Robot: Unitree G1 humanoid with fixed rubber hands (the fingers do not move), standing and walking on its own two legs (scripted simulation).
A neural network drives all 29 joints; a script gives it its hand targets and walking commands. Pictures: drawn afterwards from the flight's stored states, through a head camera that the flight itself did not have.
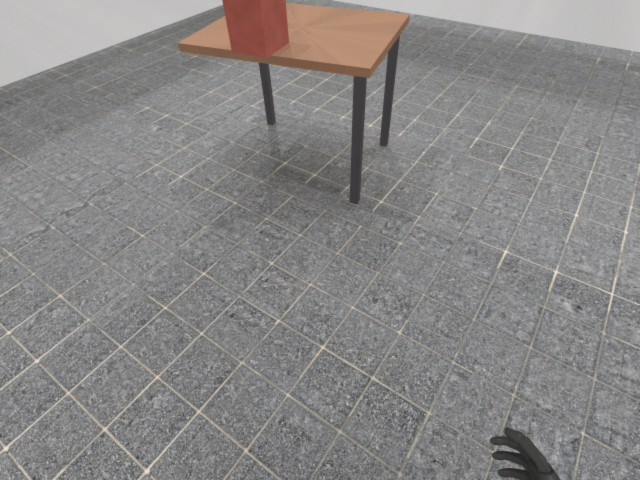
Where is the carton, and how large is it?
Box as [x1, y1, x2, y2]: [222, 0, 288, 57]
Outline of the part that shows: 222,0 232,51 267,57 288,42 285,0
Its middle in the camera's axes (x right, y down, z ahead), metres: -0.25 -0.84 +1.46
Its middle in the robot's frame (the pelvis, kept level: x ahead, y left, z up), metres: +1.67 +0.22 +0.02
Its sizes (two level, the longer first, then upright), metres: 0.170 0.162 0.247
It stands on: a table, 0.67 m high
